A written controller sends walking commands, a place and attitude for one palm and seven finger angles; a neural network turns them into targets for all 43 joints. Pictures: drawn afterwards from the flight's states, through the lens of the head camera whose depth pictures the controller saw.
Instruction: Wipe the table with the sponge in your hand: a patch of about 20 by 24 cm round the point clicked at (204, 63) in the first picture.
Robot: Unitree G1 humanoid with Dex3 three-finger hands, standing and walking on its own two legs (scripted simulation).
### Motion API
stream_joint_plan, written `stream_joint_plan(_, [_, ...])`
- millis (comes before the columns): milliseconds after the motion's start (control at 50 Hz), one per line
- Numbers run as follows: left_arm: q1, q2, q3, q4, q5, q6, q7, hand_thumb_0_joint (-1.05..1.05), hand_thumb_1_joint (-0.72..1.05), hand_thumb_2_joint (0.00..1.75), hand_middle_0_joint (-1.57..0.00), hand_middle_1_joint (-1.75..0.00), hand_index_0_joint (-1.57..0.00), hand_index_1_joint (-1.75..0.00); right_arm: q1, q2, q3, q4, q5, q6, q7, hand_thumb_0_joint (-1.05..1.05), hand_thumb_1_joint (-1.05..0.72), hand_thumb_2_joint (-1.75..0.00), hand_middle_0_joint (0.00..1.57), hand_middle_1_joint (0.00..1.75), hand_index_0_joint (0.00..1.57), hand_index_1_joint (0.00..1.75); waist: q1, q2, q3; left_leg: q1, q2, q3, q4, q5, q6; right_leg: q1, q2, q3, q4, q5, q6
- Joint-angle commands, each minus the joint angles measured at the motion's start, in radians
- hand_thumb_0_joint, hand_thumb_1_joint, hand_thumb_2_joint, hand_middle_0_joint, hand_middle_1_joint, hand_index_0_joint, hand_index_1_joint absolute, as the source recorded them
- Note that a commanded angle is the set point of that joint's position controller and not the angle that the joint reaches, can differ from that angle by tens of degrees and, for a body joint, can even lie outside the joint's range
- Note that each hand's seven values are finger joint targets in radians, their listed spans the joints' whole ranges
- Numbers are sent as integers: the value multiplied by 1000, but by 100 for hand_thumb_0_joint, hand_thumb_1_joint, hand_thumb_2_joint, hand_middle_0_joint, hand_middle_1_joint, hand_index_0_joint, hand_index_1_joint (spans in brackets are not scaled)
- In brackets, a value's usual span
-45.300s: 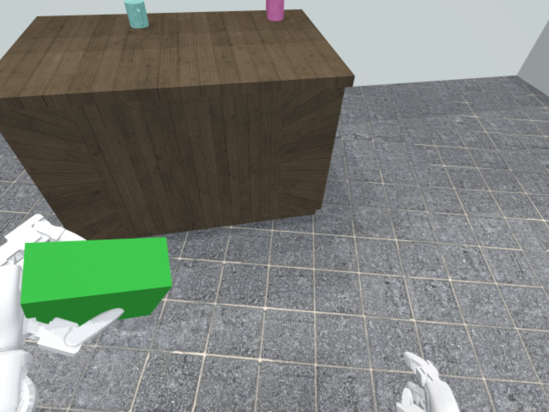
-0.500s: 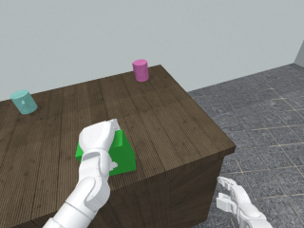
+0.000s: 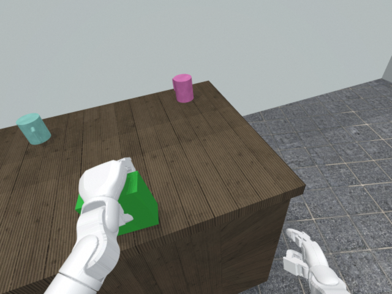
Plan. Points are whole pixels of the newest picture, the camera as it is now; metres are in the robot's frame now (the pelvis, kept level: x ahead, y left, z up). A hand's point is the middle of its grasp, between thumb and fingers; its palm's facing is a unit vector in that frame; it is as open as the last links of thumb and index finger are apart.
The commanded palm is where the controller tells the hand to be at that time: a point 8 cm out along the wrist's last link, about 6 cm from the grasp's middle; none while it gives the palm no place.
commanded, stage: wipe forward along the middle lane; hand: left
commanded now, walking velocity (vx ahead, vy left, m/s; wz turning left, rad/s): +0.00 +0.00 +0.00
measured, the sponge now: (125, 211) +0.28 +0.20 +0.04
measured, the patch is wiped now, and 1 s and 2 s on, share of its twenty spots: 1.00 1.00 1.00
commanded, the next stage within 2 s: slide back across to the first lane in 1.56 s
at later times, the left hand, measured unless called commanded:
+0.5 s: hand (116, 183) +0.32 +0.22 +0.09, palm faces +0.00 -0.09 -1.00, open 9.9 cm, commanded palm +0.29 +0.24 +0.13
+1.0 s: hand (115, 171) +0.35 +0.24 +0.09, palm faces -0.06 -0.05 -1.00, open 9.8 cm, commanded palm +0.34 +0.26 +0.12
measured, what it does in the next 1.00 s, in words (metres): stands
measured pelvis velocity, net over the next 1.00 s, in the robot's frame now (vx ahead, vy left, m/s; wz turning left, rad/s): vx -0.02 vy -0.02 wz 0.02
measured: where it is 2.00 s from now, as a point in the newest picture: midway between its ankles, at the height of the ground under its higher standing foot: outside the picture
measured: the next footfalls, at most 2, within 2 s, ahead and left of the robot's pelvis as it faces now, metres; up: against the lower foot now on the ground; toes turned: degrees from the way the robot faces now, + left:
none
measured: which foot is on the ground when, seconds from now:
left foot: down 0.00-1.00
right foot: down 0.00-1.00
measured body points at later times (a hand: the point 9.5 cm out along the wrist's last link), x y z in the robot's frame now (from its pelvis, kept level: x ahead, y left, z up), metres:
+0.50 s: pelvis -0.01 -0.01 +0.00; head -0.04 -0.06 +0.45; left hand +0.31 +0.22 +0.14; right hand +0.22 -0.23 -0.09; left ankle +0.01 +0.13 -0.74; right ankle -0.01 -0.07 -0.74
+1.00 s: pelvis -0.02 -0.02 +0.00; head -0.03 -0.07 +0.44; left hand +0.35 +0.24 +0.14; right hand +0.15 -0.27 -0.12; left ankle +0.02 +0.13 -0.74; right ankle -0.01 -0.07 -0.74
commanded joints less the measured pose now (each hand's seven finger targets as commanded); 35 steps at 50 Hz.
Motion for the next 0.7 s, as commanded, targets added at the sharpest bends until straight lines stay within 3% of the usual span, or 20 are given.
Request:
stream_joint_plan(0, [-281,148,92,-78,57,3,27,0,10,130,-120,-160,-120,-160,-259,-82,-34,-182,1,-71,-16,0,-90,-90,20,30,20,30,13,-116,-121,53,-48,-30,-23,153,58,-27,-47,113,-115,164,15])
stream_joint_plan(40, [-289,150,92,-22,64,2,27,0,10,130,-120,-160,-120,-160,-255,-85,-32,-172,1,-75,-22,0,-90,-90,20,30,20,30,14,-131,-112,45,-49,-31,-24,140,57,-36,-47,117,-121,149,16])
stream_joint_plan(80, [-340,198,131,15,81,-1,30,0,10,130,-120,-160,-120,-160,-244,-93,-35,-157,0,-78,-27,0,-90,-90,20,30,20,30,16,-131,-110,47,-49,-37,-30,131,53,-44,-45,122,-122,130,11])
stream_joint_plan(120, [-342,152,93,46,83,-5,29,0,10,130,-120,-160,-120,-160,-246,-85,-32,-163,2,-86,-27,0,-90,-90,20,30,20,30,17,-142,-128,38,-52,-31,-23,146,55,-29,-47,108,-110,168,15])
stream_joint_plan(160, [-361,153,92,77,88,-6,32,0,10,130,-120,-160,-120,-160,-241,-87,-33,-156,0,-88,-27,0,-90,-90,20,30,20,30,18,-140,-153,32,-54,-27,-20,151,55,-14,-50,110,-105,198,16])
stream_joint_plan(180, [-362,191,127,99,93,-5,34,0,10,130,-120,-160,-120,-160,-234,-93,-36,-149,0,-89,-26,0,-90,-90,20,30,20,30,21,-140,-147,34,-55,-33,-23,149,52,-18,-47,115,-105,191,14])
stream_joint_plan(220, [-388,170,108,150,90,-3,34,0,10,130,-120,-160,-120,-160,-234,-90,-32,-146,2,-92,-30,0,-90,-90,20,30,20,30,17,-171,-130,11,-55,-28,-24,130,53,-23,-50,107,-109,173,22])
stream_joint_plan(260, [-409,182,117,185,89,-3,35,0,10,130,-120,-160,-120,-160,-228,-93,-34,-140,1,-95,-34,0,-90,-90,20,30,20,30,16,-164,-141,6,-59,-21,-16,130,54,-14,-56,120,-113,193,25])
stream_joint_plan(280, [-425,229,160,183,88,-9,35,0,10,130,-120,-160,-120,-160,-221,-100,-37,-137,-1,-95,-37,0,-90,-90,20,30,20,30,19,-158,-156,12,-59,-28,-19,129,52,-8,-54,127,-112,189,22])
stream_joint_plan(300, [-438,196,130,205,81,-12,32,0,10,130,-120,-160,-120,-160,-220,-96,-33,-140,1,-96,-42,0,-90,-90,20,30,20,30,12,-161,-144,-4,-61,-22,-19,121,54,-10,-58,116,-111,182,28])
stream_joint_plan(360, [-487,185,114,284,84,-24,21,0,10,130,-120,-160,-120,-160,-199,-101,-33,-127,4,-97,-52,0,-90,-90,20,30,20,30,-3,-156,-113,-16,-59,-24,-20,85,53,-51,-61,121,-132,121,29])
stream_joint_plan(380, [-513,219,142,299,92,-35,19,0,10,130,-120,-160,-120,-160,-184,-105,-36,-124,3,-99,-55,0,-90,-90,20,30,20,30,-5,-160,-112,-11,-59,-29,-23,82,53,-59,-58,124,-134,113,26])
stream_joint_plan(460, [-513,195,126,359,96,-74,13,0,10,130,-120,-160,-120,-160,-151,-107,-39,-125,4,-102,-58,0,-90,-90,20,30,20,30,-9,-157,-135,-34,-61,-26,-9,97,55,-46,-62,118,-118,174,27])
stream_joint_plan(500, [-506,210,146,366,92,-95,17,0,10,130,-120,-160,-120,-160,-131,-110,-44,-130,3,-103,-57,0,-90,-90,20,30,20,30,-4,-151,-165,-36,-62,-29,-7,111,57,-27,-61,110,-105,202,28])
stream_joint_plan(520, [-505,202,139,390,91,-100,18,0,10,130,-120,-160,-120,-160,-128,-109,-44,-129,5,-103,-58,0,-90,-90,20,30,20,30,-9,-159,-135,-50,-62,-28,-7,97,56,-44,-60,112,-111,188,29])
stream_joint_plan(560, [-527,196,137,400,89,-114,24,0,10,130,-120,-160,-120,-160,-113,-113,-48,-127,4,-102,-59,0,-90,-90,20,30,20,30,-14,-173,-152,-57,-63,-26,-2,94,58,-41,-62,118,-112,199,32])
stream_joint_plan(580, [-548,232,169,398,91,-122,27,0,10,130,-120,-160,-120,-160,-106,-117,-52,-123,4,-102,-60,0,-90,-90,20,30,20,30,-14,-161,-153,-49,-61,-31,-6,97,57,-46,-59,121,-113,199,27])
stream_joint_plan(620, [-576,217,150,447,95,-133,33,0,10,130,-120,-160,-120,-160,-91,-117,-52,-115,5,-102,-64,0,-90,-90,20,30,20,30,-25,-186,-132,-71,-61,-29,-3,79,58,-63,-59,116,-116,176,32])
stream_joint_plan(660, [-607,213,141,482,101,-141,37,0,10,130,-120,-160,-120,-160,-81,-119,-53,-107,6,-102,-66,0,-90,-90,20,30,20,30,-29,-182,-121,-82,-61,-31,-2,64,58,-82,-60,119,-120,155,31])
stream_joint_plan(680, [-630,239,163,488,106,-146,39,0,10,130,-120,-160,-120,-160,-74,-122,-56,-103,6,-102,-67,0,-90,-90,20,30,20,30,-27,-164,-132,-78,-60,-35,-10,57,56,-86,-59,120,-122,129,28])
